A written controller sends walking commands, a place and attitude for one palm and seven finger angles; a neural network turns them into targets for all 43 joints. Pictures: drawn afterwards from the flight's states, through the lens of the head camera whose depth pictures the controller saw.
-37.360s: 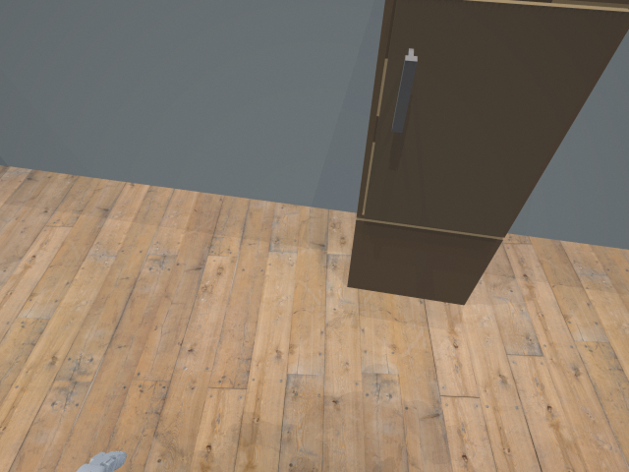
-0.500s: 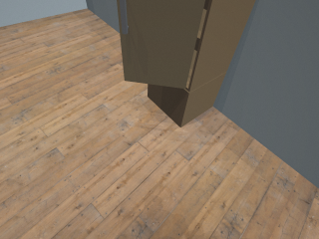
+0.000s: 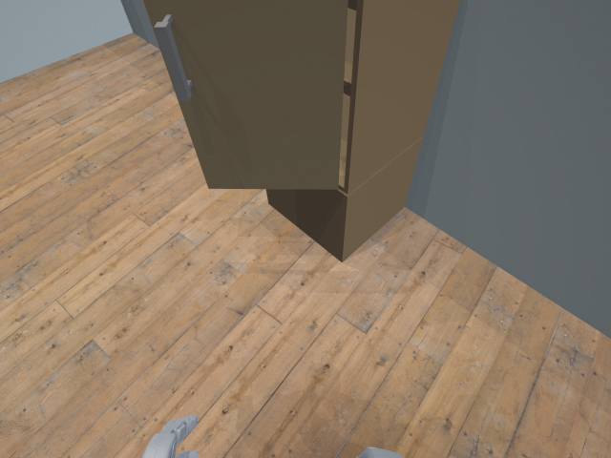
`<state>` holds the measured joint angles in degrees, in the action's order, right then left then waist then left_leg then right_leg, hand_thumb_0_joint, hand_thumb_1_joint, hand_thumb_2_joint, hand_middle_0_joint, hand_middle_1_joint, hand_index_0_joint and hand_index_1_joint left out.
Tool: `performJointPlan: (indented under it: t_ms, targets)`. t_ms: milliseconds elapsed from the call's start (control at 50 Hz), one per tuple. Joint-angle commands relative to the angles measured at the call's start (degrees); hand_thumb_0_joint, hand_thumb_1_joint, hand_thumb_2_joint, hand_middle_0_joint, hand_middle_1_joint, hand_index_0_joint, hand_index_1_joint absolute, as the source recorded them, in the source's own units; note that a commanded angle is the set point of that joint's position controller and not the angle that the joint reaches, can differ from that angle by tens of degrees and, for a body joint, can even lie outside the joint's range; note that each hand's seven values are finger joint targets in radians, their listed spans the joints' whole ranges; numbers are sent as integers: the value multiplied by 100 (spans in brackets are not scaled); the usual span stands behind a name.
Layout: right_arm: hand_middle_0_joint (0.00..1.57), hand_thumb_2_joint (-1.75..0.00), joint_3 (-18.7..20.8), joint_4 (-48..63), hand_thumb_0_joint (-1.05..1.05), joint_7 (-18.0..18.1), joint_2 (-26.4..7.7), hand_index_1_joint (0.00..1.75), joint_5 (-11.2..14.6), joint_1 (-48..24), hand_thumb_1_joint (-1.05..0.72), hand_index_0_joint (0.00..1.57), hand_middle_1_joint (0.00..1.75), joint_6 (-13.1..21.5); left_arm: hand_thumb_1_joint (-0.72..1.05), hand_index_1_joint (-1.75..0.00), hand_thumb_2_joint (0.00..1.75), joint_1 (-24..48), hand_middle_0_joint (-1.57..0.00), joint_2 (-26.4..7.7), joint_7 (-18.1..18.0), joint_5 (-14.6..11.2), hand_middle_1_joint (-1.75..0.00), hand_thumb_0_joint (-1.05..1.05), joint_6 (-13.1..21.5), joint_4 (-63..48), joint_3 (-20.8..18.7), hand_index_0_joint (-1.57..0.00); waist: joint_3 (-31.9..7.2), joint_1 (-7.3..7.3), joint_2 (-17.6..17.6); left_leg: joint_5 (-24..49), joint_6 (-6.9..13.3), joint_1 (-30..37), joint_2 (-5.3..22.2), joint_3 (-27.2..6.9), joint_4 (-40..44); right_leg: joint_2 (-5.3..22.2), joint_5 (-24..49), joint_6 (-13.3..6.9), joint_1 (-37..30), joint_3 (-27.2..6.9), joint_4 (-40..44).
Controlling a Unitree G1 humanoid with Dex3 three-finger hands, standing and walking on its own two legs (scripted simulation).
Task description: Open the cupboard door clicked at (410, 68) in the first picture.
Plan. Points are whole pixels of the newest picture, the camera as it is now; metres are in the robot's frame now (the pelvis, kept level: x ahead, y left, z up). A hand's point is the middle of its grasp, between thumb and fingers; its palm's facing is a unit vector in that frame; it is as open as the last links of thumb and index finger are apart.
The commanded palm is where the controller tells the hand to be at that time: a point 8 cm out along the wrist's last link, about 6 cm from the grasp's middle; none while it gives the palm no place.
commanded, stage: take the last steps up to it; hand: left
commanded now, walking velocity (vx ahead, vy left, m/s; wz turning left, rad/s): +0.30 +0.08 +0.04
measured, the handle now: (176, 59) +0.84 +0.29 +0.08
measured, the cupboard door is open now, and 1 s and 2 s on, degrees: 44 44 44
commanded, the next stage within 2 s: come to a stop and stand still in 0.54 s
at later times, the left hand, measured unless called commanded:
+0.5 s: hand out of the picture +0.12 +0.22 -0.18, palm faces +0.11 -0.98 -0.14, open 7.4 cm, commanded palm none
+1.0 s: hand (189, 310) +0.38 +0.24 -0.17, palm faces +0.00 -0.98 -0.20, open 7.4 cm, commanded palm none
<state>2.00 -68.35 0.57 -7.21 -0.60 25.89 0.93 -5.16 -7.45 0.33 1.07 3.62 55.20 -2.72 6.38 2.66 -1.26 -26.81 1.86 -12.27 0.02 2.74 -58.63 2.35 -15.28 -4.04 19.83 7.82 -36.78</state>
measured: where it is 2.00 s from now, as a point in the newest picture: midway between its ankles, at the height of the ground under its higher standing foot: (304, 439)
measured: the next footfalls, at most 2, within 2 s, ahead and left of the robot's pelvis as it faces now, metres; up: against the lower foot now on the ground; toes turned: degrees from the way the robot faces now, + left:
left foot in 0.40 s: +0.29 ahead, +0.16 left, +0.00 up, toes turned +4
right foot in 0.78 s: +0.30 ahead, -0.08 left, +0.00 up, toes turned +1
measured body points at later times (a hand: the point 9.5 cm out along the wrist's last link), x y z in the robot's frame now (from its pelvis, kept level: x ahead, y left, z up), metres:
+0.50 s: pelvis +0.19 +0.06 +0.00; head +0.22 +0.08 +0.45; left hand +0.12 +0.27 -0.16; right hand +0.31 -0.16 -0.13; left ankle +0.23 +0.15 -0.72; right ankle +0.09 -0.07 -0.66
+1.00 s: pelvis +0.29 +0.06 +0.01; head +0.34 +0.06 +0.45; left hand +0.38 +0.29 -0.15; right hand +0.27 -0.16 -0.15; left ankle +0.23 +0.15 -0.72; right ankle +0.32 -0.06 -0.72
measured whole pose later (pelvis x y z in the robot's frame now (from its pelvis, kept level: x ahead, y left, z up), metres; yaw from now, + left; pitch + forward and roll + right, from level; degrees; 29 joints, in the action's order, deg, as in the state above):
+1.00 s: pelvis +0.29 +0.06 +0.01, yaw +0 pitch +0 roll +1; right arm 2.2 -63.8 1.7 -7.7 -0.1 15.3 -2.0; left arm -6.3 -9.5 -2.3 0.7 -0.8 58.9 -1.8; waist 4.8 1.7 1.3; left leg -21.5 0.9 -9.1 0.3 7.6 -30.3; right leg 3.9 -15.1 -0.4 19.0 5.0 -34.8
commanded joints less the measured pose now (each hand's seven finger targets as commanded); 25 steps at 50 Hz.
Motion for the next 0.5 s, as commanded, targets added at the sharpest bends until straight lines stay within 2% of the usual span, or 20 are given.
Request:
performJointPlan:
  t_ms: [0, 20, 40, 60, 80, 140, 180, 220, 280, 300, 320, 340, 360, 380, 400, 420, 440, 460, 480]
  targets:
    - [20, -90, 85, 637, 0, -39, -228, 30, -82, -396, -90, 20, 30, 76, 90, -30, 90, -1095, -20, -577, -130, -30, -30, 0, 46, 188, -110, -20, -156, -339, 669, 1067, -144, -1898, 643, -417, -961, 1675, 121, -449, -715, -1749, 2685]
    - [20, -90, 103, 558, 0, -62, -159, 30, -94, -246, -90, 20, 30, 36, 90, -30, 90, -1109, -20, -505, -133, -13, -30, 0, 83, 239, -95, -20, -262, -250, 805, 1159, -206, -1696, 648, -308, -647, 1483, 309, -374, -633, -1393, 2718]
    - [20, -90, 100, 514, 0, -75, -145, 30, -102, -125, -90, 20, 30, -4, 90, -30, 90, -1091, -20, -482, -123, -7, -30, 0, 108, 284, -88, -20, -288, -153, 785, 1264, -276, -1621, 661, -210, -370, 1402, 487, -338, -534, -1084, 2751]
    - [20, -90, 124, 539, 0, -86, -90, 30, -122, -145, -90, 20, 30, -36, 90, -30, 90, -1137, -20, -376, -117, 17, -30, 0, 139, 255, -137, -20, -293, -133, 786, 1361, -327, -1617, 664, -137, -128, 1335, 636, -345, -506, -970, 2770]
    - [20, -90, 127, 597, 0, -105, -95, 30, -117, -245, -90, 20, 30, -42, 90, -30, 90, -1159, -20, -434, -104, 15, -30, 0, 160, 261, -142, -20, -317, -146, 763, 1435, -363, -1669, 653, -85, 133, 1311, 798, -366, -628, -894, 2769]
    - [20, -90, 131, 855, 0, -168, -159, 30, -93, -815, -90, 20, 30, -6, 90, -30, 90, -1280, -20, -655, -74, 7, -30, 0, 191, 402, -135, -20, -274, -261, 613, 1548, -411, -1867, 622, 30, 960, 1360, 1112, -464, -1049, -848, 2743]
    - [20, -90, 123, 1000, 0, -203, -268, 30, -92, -1183, -90, 20, 30, 33, 90, -30, 90, -1342, -20, -787, -55, 3, -30, 0, 187, 481, -142, -20, -254, -339, 748, 1604, -419, -1916, 581, 87, 1441, 1395, 1148, -461, -1308, -818, 2682]
    - [20, -90, 116, 1143, 0, -229, -328, 30, -84, -1617, -90, 20, 30, 83, 90, -30, 90, -1527, -20, -855, -56, 23, -30, 0, 171, 616, -125, -20, -199, -459, 847, 1471, -399, -1847, 469, 190, 1845, 1465, 1477, -439, -1519, -875, 2533]
    - [20, -90, 109, 1268, 0, -244, -428, 30, -65, -1957, -90, 20, 30, 131, 90, -30, 90, -1610, -20, -980, -76, 28, -30, 0, 120, 709, -131, -20, -83, -479, 1000, 1375, -302, -1507, 330, 254, 2281, 1533, 1763, -377, -1581, -800, 2307]
    - [20, -90, 106, 1260, 0, -236, -475, 30, -70, -1919, -90, 20, 30, 146, 90, -30, 90, -1604, -20, -974, -88, 25, -30, 0, 95, 735, -134, -20, -82, -420, 1036, 1391, -267, -1244, 258, 307, 2533, 1483, 1856, -309, -1569, -748, 2139]
    - [20, -90, 118, 1197, 0, -214, -534, 30, -80, -1728, -90, 20, 30, 167, 90, -30, 90, -1589, -20, -966, -97, 21, -30, 0, 77, 755, -139, -20, -160, -304, 899, 1522, -229, -687, 163, 393, 2865, 1416, 1919, -239, -1348, -700, 1843]
    - [20, -90, 139, 1034, 0, -170, -668, 30, -95, -1225, -90, 20, 30, 211, 90, -30, 90, -1472, -20, -961, -103, -2, -30, 0, 58, 724, -146, -20, -381, -16, 604, 1680, -173, 158, 33, 488, 3296, 1197, 2221, -134, -1102, -430, 1181]
    - [20, -90, 218, 840, 0, -111, -1020, 30, -130, -518, -90, 20, 30, 259, 90, -30, 90, -1542, -20, -840, -84, -18, -30, 0, 40, 651, -116, -20, -913, 228, -24, 2095, 48, 1436, 523, -3, 3382, 839, 1811, 61, -456, -189, -26]
    - [20, -90, 366, 760, 0, -27, -1629, 30, -200, 51, -90, 20, 30, 254, 90, -30, 90, -1759, -20, -515, -49, -65, -30, 0, 36, 529, -60, -20, -1445, 348, -1204, 2777, 705, 2511, 1876, -1726, 3463, 111, -524, 307, 797, 248, -1520]
    - [20, -90, 368, 735, 0, 17, -1723, 30, -148, 284, -90, 20, 30, 159, 90, -30, 90, -1502, -20, -482, -84, -11, -30, 0, 51, 356, -23, -20, -1430, 404, -1123, 2880, 1086, 2251, 2377, -2146, 3912, -37, -2008, 224, 1186, -131, -2706]
    - [20, -90, 326, 840, 0, 55, -1595, 30, -125, -37, -90, 20, 30, 168, 90, -30, 90, -1234, -20, -508, -108, -11, -30, 0, 5, 286, -12, -20, -1267, 272, -944, 2394, 1109, 1670, 2354, -2122, 4085, 159, -1775, 201, 1432, -465, -3390]
    - [20, -90, 291, 995, 0, 74, -1399, 30, -98, -476, -90, 20, 30, 172, 90, -30, 90, -1099, -20, -487, -89, -13, -30, 0, -30, 287, -35, -20, -888, 143, -953, 1840, 1099, 1086, 2278, -1918, 4333, 347, -1372, 239, 1605, -650, -3597]
    - [20, -90, 211, 1077, 0, 80, -1130, 30, -96, -778, -90, 20, 30, 194, 90, -30, 90, -1114, -20, -504, -49, 15, -30, 0, -70, 329, -53, -20, -554, -4, -740, 1652, 967, 613, 2076, -1561, 4512, 479, -996, 273, 1532, -735, -3479]
    - [20, -90, 152, 1085, 0, 89, -967, 30, -98, -875, -90, 20, 30, 236, 90, -30, 90, -1209, -20, -416, -18, 44, -30, 0, -108, 383, -52, -20, -418, -125, -485, 1994, 830, 375, 1884, -1193, 4570, 529, -785, 308, 1361, -708, -3211]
